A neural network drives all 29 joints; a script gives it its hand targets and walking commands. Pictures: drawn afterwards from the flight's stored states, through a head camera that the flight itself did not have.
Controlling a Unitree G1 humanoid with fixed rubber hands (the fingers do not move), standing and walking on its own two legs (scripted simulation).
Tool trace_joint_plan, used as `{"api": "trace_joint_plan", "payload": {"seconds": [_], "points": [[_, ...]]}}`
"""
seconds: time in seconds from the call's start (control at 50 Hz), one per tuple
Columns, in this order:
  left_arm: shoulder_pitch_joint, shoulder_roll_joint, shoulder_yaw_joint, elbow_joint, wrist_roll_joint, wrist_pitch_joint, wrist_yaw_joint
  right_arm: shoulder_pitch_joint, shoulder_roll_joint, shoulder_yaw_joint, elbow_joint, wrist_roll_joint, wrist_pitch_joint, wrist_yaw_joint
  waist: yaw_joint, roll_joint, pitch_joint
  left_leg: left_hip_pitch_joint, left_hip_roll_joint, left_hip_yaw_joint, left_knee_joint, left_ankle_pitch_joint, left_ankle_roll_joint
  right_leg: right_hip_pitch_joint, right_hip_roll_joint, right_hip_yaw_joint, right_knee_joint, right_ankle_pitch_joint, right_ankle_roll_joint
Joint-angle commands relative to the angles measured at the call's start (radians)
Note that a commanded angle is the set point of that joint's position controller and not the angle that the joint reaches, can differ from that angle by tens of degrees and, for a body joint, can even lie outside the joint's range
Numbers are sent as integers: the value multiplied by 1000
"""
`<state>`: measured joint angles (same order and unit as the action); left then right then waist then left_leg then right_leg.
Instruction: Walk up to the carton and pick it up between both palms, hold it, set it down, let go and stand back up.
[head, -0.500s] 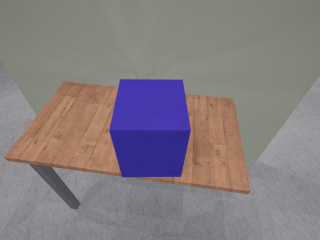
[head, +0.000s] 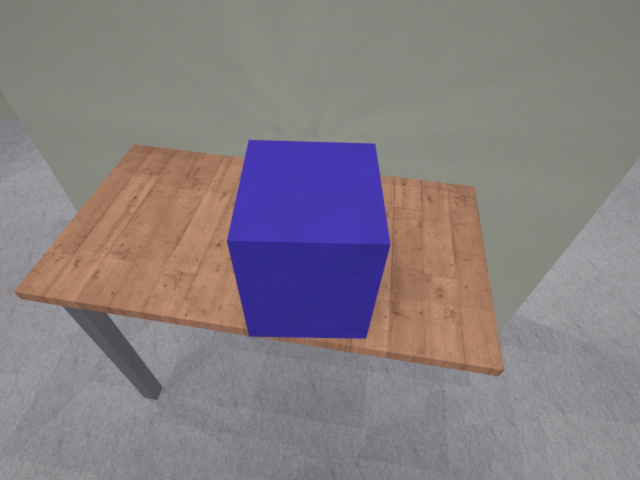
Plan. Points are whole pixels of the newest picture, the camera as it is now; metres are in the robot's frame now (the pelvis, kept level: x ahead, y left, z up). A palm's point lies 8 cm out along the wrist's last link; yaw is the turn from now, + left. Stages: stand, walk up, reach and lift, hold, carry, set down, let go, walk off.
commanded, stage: reach and lift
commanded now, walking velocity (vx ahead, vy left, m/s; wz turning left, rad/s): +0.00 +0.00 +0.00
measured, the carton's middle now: (309, 243) +0.47 +0.03 -0.01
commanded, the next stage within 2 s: none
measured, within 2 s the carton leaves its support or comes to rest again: neither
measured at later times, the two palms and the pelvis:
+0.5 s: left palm out of the picture +0.08 +0.23 -0.11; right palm out of the picture +0.10 -0.18 -0.08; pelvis -0.06 +0.03 +0.00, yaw +0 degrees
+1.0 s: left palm (145, 469) +0.16 +0.22 -0.06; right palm out of the picture +0.13 -0.19 -0.05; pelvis -0.07 +0.05 -0.01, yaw -5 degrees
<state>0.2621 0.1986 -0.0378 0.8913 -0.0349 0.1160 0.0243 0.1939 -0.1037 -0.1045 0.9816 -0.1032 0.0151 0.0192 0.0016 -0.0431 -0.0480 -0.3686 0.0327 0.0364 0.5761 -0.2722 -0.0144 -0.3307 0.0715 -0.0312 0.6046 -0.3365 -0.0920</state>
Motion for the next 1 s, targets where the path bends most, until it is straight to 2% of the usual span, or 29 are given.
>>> {"api": "trace_joint_plan", "payload": {"seconds": [0.0,0.02,0.04,0.08,0.1,0.12,0.14,0.18,0.22,0.24,0.28,0.32,0.36,0.42,0.46,0.5,0.52,0.56,0.62,0.64,0.68,0.74,0.8,0.84,0.88,0.9,0.92,0.96,0.98], "points": [[-453,133,29,-314,-25,175,8,-278,-72,-3,-124,63,11,41,-21,-7,-272,-233,-11,28,127,161,74,-40,-195,162,105,549,114],[-390,133,53,-328,-13,228,-10,-256,-86,23,-116,107,11,21,-21,-24,-374,-214,-23,12,175,265,69,-4,-197,177,139,764,122],[-298,132,81,-369,3,266,-27,-198,-112,34,-117,156,0,3,-11,-11,-479,-189,-27,-2,176,334,63,93,-180,174,152,899,121],[-160,130,108,-444,27,301,-61,-176,-147,77,-173,239,-31,-39,-7,-10,-555,-81,-40,-21,126,435,61,230,-145,167,127,1044,113],[-78,105,107,-493,42,304,-73,-141,-151,92,-178,265,-45,-55,-8,-5,-532,2,-38,-31,78,459,58,277,-124,159,92,1042,102],[17,83,104,-521,81,299,-75,-80,-166,91,-163,263,-69,-66,4,34,-492,106,-30,-39,6,414,47,307,-98,145,20,893,89],[68,67,95,-525,119,302,-77,-68,-153,92,-138,257,-87,-69,8,68,-356,177,-19,-50,-62,335,26,288,-76,132,-75,647,65],[25,13,87,-474,115,303,-59,-168,-141,63,-99,212,-117,-53,22,75,-82,219,9,-61,-157,231,-6,130,-54,93,-200,315,35],[-62,-14,75,-429,102,272,-32,-286,-128,33,-113,140,-149,-24,19,36,49,238,15,-54,-195,110,-22,-17,-48,73,-259,100,23],[-112,-3,70,-430,99,246,-17,-300,-111,32,-114,116,-157,-1,29,32,92,222,12,-43,-220,13,-25,-29,-48,65,-270,6,29],[-229,14,55,-421,90,201,11,-347,-112,-4,-144,59,-146,32,23,-14,126,188,6,-16,-233,-91,-19,-33,-51,68,-278,-103,51],[-323,42,44,-433,63,163,32,-361,-102,-36,-223,32,-128,45,11,-53,84,209,-10,9,-184,-109,-7,-82,-79,90,-274,-159,70],[-423,85,17,-492,34,121,55,-368,-74,-53,-292,52,-117,37,6,-79,18,299,-34,23,-73,-57,-8,-221,-147,154,-300,-257,68],[-455,81,-32,-562,-2,90,101,-306,-78,-72,-301,78,-94,38,1,-6,-54,357,-36,15,-23,-74,-12,-352,-163,146,-256,-247,51],[-420,55,-52,-611,-15,84,119,-256,-89,-75,-301,108,-92,56,-4,89,-129,332,-27,1,-41,-120,-5,-282,-136,124,-192,-168,46],[-367,13,-73,-599,-26,80,140,-276,-145,-96,-272,117,-95,88,6,173,-139,173,12,-44,-136,-285,7,-134,-81,82,-95,-62,40],[-353,-4,-82,-587,-33,84,145,-301,-165,-111,-276,112,-96,104,2,195,-146,85,28,-60,-175,-346,13,-39,-56,60,-56,-27,42],[-325,-19,-100,-540,-32,85,140,-344,-198,-126,-279,109,-100,126,-3,181,-137,12,35,-62,-193,-382,13,14,-34,40,-25,-27,45],[-352,-8,-106,-447,-59,102,131,-400,-213,-111,-271,113,-87,130,6,73,-85,16,25,-56,-156,-321,6,-74,-51,44,-68,-106,43],[-379,-4,-98,-452,-56,95,133,-422,-217,-101,-277,124,-92,132,8,51,-87,48,15,-56,-129,-303,2,-116,-60,59,-80,-136,40],[-397,8,-73,-416,-56,91,128,-421,-206,-52,-309,134,-90,128,31,-68,-48,182,-18,-43,-43,-174,-15,-263,-105,98,-155,-224,36],[-457,27,-28,-366,-36,68,113,-420,-171,-4,-305,157,-87,107,46,-191,18,398,-69,-22,83,-37,-33,-526,-177,176,-272,-386,30],[-527,20,-23,-382,-23,42,114,-466,-206,-15,-288,169,-102,102,48,-109,9,366,-54,-39,48,-119,-37,-488,-157,150,-231,-357,17],[-551,3,-47,-399,-43,12,124,-495,-232,-37,-312,163,-116,110,28,-55,-27,286,-32,-57,-2,-221,-31,-385,-120,113,-167,-292,18],[-534,-43,-98,-449,-78,-39,153,-542,-300,-94,-295,170,-142,142,28,104,-48,47,39,-131,-162,-473,-14,-115,-33,39,-12,-113,24],[-526,-49,-116,-473,-80,-65,170,-555,-324,-112,-302,170,-152,159,27,174,-81,-58,68,-156,-228,-537,-7,26,-2,11,59,-10,33],[-466,-51,-121,-459,-78,-89,180,-508,-315,-117,-268,172,-163,166,22,196,-95,-104,75,-150,-251,-501,-3,110,9,6,64,38,36],[-500,-33,-119,-432,-101,-124,181,-554,-295,-115,-266,165,-186,160,18,151,-123,-114,67,-137,-234,-424,1,83,4,16,42,27,40],[-494,-15,-111,-405,-109,-143,180,-540,-291,-107,-250,168,-193,161,31,127,-135,-93,47,-117,-204,-374,0,31,-13,31,14,-4,44]]}}
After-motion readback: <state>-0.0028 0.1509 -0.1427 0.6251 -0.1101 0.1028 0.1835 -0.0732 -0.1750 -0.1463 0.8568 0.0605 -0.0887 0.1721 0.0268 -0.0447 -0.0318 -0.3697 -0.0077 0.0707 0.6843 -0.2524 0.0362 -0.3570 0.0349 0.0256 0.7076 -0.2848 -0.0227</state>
